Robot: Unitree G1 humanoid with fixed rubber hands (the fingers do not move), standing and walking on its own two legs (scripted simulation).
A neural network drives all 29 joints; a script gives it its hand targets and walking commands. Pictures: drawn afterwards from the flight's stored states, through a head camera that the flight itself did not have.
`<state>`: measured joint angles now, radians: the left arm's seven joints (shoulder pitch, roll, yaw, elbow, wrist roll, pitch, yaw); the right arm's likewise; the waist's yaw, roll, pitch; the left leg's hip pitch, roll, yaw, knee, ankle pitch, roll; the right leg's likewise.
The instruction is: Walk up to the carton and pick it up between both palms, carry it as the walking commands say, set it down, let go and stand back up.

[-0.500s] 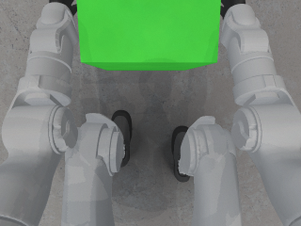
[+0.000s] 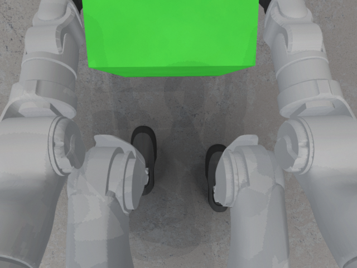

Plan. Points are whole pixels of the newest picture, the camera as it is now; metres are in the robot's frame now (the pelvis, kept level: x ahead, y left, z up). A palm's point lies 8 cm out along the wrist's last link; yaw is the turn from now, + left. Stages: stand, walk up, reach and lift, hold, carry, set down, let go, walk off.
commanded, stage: set down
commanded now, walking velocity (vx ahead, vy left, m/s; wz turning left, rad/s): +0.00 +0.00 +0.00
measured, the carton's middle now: (171, 0) +0.57 +0.04 -0.23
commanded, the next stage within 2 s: none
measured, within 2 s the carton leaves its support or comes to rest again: neither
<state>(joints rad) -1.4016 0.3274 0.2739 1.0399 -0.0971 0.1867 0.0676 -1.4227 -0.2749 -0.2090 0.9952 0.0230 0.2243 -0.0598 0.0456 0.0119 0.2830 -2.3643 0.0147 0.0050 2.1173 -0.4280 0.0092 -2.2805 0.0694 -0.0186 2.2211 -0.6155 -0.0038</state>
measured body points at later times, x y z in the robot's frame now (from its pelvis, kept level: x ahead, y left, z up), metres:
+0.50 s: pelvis +0.00 +0.00 -0.01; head +0.36 +0.00 +0.25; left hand +0.54 +0.22 -0.17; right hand +0.57 -0.13 -0.17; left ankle +0.15 +0.12 -0.33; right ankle +0.10 -0.11 -0.33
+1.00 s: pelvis +0.00 +0.00 +0.00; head +0.36 +0.01 +0.25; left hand +0.54 +0.22 -0.17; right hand +0.57 -0.14 -0.17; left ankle +0.15 +0.12 -0.33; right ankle +0.10 -0.11 -0.33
